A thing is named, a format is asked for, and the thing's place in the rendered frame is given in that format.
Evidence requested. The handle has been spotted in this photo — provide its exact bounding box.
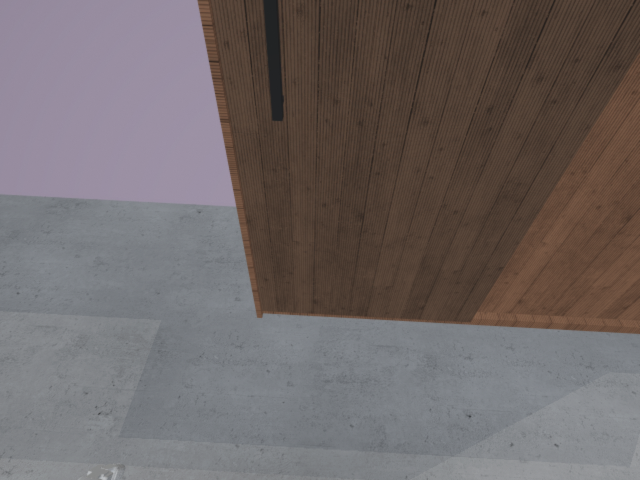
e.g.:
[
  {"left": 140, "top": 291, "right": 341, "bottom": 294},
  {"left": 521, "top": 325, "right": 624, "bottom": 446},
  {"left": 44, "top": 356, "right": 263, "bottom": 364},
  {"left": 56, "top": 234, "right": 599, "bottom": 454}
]
[{"left": 263, "top": 0, "right": 284, "bottom": 121}]

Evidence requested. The wardrobe door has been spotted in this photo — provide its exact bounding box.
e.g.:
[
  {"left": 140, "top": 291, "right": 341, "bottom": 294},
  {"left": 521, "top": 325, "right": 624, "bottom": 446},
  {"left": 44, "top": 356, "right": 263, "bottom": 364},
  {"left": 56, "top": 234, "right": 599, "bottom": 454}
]
[
  {"left": 211, "top": 0, "right": 640, "bottom": 322},
  {"left": 477, "top": 53, "right": 640, "bottom": 321}
]

